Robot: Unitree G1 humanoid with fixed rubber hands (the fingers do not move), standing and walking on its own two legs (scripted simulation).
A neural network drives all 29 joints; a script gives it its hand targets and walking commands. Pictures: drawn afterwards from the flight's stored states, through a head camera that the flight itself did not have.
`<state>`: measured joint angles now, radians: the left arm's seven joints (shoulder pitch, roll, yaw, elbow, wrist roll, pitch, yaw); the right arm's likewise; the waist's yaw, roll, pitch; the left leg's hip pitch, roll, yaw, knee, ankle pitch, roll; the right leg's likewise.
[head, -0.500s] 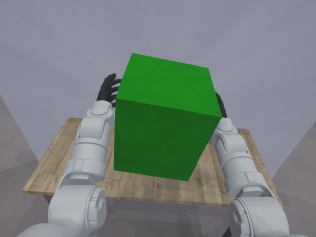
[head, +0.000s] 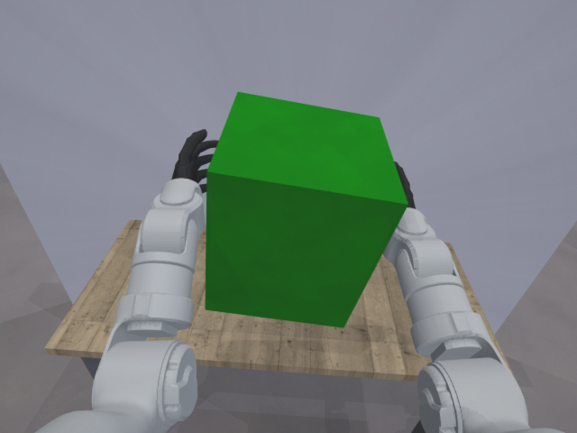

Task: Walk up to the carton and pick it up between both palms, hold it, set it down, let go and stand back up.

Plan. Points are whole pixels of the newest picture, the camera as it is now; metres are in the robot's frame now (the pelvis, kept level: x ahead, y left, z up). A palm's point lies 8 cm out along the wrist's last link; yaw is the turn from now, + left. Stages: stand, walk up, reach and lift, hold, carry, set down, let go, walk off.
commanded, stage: hold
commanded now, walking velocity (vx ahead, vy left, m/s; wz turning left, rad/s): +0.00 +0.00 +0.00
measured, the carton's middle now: (292, 213) +0.37 +0.02 +0.16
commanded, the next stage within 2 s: none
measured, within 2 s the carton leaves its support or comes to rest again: neither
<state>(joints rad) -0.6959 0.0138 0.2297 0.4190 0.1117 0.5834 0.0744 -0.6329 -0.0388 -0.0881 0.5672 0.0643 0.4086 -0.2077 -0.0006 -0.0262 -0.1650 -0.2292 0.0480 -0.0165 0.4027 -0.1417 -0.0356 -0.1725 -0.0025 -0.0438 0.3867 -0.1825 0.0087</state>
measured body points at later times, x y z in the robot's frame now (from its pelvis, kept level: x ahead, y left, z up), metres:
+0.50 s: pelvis +0.00 +0.00 +0.00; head -0.08 +0.02 +0.44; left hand +0.37 +0.17 +0.21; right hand +0.38 -0.14 +0.19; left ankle +0.05 +0.14 -0.74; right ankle +0.02 -0.12 -0.74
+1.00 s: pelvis +0.00 +0.00 +0.00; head -0.08 +0.02 +0.44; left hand +0.37 +0.17 +0.21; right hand +0.38 -0.14 +0.19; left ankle +0.05 +0.14 -0.74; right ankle +0.02 -0.12 -0.74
